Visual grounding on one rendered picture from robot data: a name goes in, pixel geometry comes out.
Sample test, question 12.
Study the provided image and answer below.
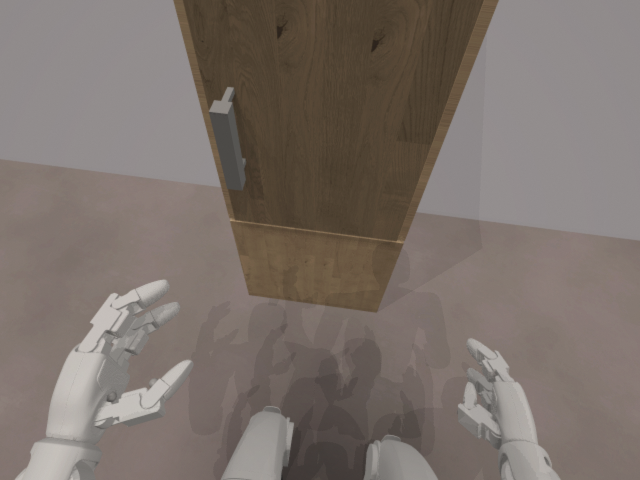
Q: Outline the left robot forearm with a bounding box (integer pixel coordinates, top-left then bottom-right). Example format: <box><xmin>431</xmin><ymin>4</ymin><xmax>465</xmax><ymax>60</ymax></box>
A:
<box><xmin>15</xmin><ymin>438</ymin><xmax>102</xmax><ymax>480</ymax></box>

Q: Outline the cupboard door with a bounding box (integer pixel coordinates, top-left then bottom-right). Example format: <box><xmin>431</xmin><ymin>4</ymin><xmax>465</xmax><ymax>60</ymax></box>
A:
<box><xmin>183</xmin><ymin>0</ymin><xmax>484</xmax><ymax>241</ymax></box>

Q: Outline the robot left shin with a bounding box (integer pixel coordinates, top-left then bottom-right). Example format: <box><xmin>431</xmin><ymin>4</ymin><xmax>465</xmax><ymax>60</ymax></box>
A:
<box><xmin>249</xmin><ymin>406</ymin><xmax>281</xmax><ymax>423</ymax></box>

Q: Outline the right robot forearm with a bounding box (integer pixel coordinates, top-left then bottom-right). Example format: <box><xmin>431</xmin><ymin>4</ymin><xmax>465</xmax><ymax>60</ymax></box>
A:
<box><xmin>498</xmin><ymin>441</ymin><xmax>561</xmax><ymax>480</ymax></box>

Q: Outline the robot right hand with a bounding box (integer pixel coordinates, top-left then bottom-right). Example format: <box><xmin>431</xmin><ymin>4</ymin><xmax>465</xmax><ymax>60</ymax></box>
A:
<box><xmin>458</xmin><ymin>338</ymin><xmax>538</xmax><ymax>452</ymax></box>

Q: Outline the handle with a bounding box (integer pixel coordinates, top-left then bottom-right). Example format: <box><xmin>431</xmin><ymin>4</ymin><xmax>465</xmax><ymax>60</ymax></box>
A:
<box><xmin>209</xmin><ymin>87</ymin><xmax>246</xmax><ymax>191</ymax></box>

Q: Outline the robot left hand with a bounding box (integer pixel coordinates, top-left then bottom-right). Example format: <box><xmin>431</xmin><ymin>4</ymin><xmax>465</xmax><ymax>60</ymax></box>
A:
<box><xmin>46</xmin><ymin>280</ymin><xmax>194</xmax><ymax>445</ymax></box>

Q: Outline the robot left thigh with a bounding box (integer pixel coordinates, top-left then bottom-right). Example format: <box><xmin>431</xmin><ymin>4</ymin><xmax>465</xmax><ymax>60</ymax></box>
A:
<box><xmin>221</xmin><ymin>411</ymin><xmax>294</xmax><ymax>480</ymax></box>

